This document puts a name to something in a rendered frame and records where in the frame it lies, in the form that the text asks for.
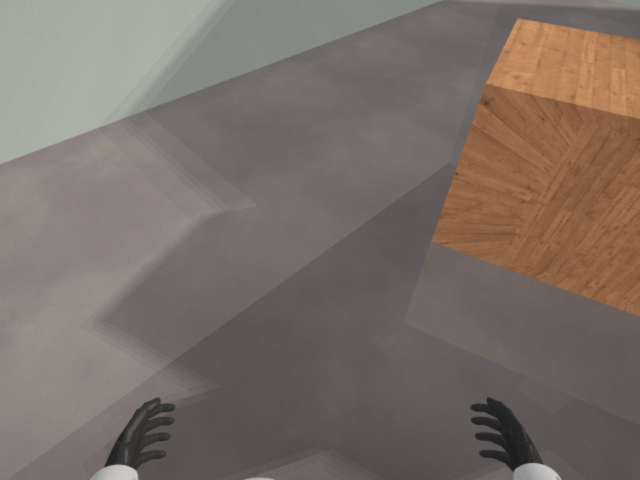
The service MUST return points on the pedestal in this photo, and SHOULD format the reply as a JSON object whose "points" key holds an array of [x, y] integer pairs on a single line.
{"points": [[548, 182]]}

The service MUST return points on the right robot hand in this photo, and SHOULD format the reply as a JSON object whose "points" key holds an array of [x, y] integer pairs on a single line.
{"points": [[515, 441]]}

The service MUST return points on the left robot hand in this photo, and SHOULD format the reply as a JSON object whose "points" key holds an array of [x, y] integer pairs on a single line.
{"points": [[131, 441]]}

